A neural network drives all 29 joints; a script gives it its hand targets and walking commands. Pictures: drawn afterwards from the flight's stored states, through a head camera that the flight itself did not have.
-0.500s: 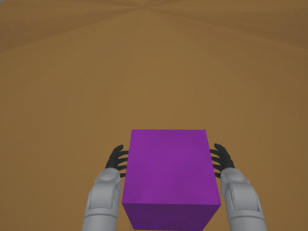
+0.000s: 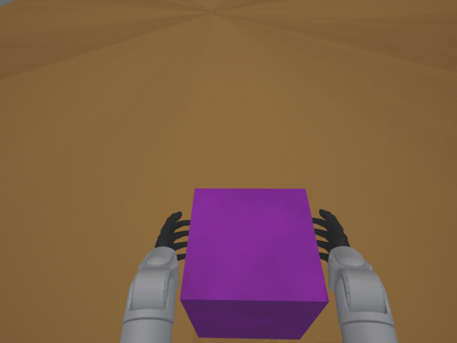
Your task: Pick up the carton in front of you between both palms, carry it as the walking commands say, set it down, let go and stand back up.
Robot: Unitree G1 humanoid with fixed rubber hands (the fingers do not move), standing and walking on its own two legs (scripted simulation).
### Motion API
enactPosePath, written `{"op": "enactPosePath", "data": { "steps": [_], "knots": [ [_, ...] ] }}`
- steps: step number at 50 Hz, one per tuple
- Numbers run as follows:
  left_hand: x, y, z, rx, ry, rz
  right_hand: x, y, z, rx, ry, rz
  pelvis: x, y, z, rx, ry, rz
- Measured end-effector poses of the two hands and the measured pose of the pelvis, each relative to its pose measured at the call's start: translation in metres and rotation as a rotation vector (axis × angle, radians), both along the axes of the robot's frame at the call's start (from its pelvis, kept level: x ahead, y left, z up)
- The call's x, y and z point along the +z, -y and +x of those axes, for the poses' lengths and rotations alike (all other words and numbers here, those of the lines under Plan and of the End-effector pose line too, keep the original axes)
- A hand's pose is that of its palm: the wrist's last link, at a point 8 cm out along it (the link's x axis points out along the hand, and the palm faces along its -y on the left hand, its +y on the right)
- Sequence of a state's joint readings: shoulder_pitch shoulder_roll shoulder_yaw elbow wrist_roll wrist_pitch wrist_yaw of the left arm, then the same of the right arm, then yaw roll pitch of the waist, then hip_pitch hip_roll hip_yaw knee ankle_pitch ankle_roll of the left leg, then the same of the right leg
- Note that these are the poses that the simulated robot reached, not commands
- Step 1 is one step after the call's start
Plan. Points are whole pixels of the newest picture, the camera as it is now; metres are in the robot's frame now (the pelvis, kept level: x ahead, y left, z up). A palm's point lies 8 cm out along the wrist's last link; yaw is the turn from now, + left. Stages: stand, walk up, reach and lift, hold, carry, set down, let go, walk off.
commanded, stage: carry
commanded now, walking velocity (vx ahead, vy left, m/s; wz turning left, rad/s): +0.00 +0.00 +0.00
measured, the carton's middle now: (249, 267) +0.30 +0.00 -0.04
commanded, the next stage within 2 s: hold in 0.16 s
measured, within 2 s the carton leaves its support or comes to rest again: neither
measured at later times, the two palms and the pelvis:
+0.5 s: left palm (188, 243) +0.30 +0.11 +0.05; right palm (368, 280) +0.23 -0.18 +0.05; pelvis -0.01 +0.03 +0.01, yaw -12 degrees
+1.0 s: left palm (166, 233) +0.31 +0.15 +0.05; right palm (342, 273) +0.24 -0.14 +0.06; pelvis +0.00 +0.08 +0.01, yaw -16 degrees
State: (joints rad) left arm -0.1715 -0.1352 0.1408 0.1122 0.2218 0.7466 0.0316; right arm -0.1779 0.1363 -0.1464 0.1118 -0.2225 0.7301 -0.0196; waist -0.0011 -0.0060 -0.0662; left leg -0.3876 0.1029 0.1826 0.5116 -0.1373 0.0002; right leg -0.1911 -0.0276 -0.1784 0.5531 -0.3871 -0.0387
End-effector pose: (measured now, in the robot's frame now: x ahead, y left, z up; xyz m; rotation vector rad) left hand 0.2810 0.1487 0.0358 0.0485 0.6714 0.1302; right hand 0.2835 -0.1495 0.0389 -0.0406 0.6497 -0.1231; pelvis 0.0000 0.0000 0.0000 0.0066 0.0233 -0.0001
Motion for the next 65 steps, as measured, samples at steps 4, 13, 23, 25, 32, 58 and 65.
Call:
{"op": "enactPosePath", "data": {
  "steps": [4, 13, 23, 25, 32, 58, 65],
  "knots": [
    [0.000, 0.001, 0.000, 0.001, 0.000, 0.001, 0.000, 0.001, 0.000, 0.001, 0.000, 0.000, 0.000, 0.001, -0.001, 0.000, 0.000, 0.000],
    [-0.001, 0.009, -0.006, -0.029, -0.011, 0.005, 0.000, 0.009, -0.013, -0.014, -0.012, -0.017, 0.009, 0.001, -0.003, -0.077, 0.072, 0.009],
    [0.008, 0.040, 0.014, -0.224, 0.002, 0.010, 0.008, 0.034, -0.050, -0.213, -0.002, -0.008, 0.013, -0.023, -0.009, -0.197, 0.125, -0.016],
    [0.010, 0.038, 0.016, -0.236, 0.001, 0.007, 0.011, 0.031, -0.052, -0.227, -0.003, -0.010, 0.013, -0.029, -0.010, -0.209, 0.129, -0.017],
    [0.009, 0.016, 0.017, -0.236, -0.007, -0.008, 0.016, 0.009, -0.050, -0.226, -0.013, -0.029, 0.013, -0.052, -0.011, -0.232, 0.135, -0.021],
    [0.014, 0.009, 0.034, -0.271, -0.006, -0.031, 0.019, 0.001, -0.045, -0.266, -0.016, -0.019, 0.013, -0.071, -0.002, -0.273, 0.140, -0.018],
    [0.002, 0.017, 0.045, -0.241, -0.028, -0.028, 0.009, 0.009, -0.027, -0.258, -0.037, -0.010, 0.011, -0.056, -0.005, -0.268, 0.117, -0.012]
  ]
}}
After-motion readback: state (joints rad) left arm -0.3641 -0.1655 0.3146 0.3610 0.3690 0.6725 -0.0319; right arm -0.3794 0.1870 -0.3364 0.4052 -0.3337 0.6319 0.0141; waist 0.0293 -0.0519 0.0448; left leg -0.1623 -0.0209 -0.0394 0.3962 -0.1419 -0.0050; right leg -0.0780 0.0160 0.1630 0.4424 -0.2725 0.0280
